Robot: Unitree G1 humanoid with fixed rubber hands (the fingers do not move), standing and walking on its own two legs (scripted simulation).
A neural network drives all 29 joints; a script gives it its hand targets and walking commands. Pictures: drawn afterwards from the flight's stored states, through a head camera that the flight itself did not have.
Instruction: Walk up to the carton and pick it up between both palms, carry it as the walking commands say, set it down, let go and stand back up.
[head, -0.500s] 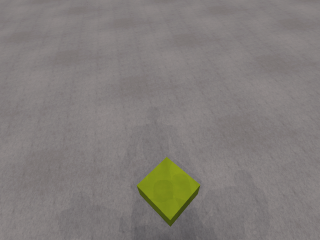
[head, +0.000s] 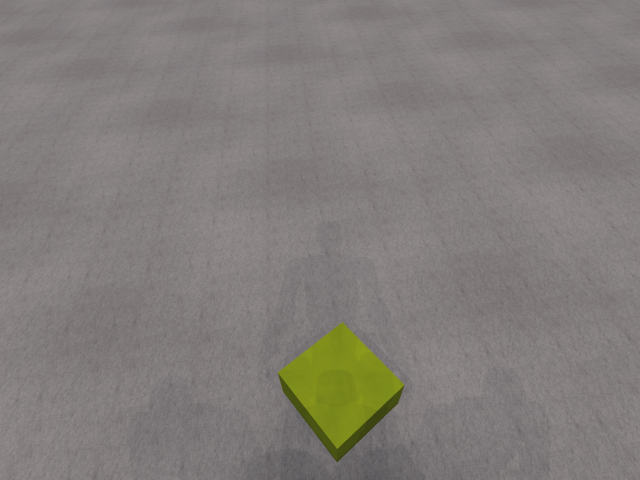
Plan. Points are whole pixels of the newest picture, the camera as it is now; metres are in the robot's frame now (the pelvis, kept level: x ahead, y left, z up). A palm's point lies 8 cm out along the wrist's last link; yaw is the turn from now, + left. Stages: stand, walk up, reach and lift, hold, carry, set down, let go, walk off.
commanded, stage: walk up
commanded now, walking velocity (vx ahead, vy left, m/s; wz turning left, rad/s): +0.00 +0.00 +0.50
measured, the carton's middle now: (339, 388) +0.50 -0.03 -0.70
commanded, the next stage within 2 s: none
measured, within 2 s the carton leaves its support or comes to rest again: neither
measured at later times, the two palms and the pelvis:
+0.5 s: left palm out of the picture +0.08 +0.23 -0.12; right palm out of the picture +0.07 -0.34 -0.10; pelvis +0.01 -0.05 +0.00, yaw +16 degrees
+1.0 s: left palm out of the picture -0.04 +0.03 -0.15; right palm (538, 350) +0.32 -0.32 -0.11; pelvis +0.10 -0.17 +0.00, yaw +27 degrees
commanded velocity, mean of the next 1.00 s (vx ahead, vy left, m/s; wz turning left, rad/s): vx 0.03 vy -0.26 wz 0.41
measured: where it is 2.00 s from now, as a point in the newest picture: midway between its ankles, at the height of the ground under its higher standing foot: outside the picture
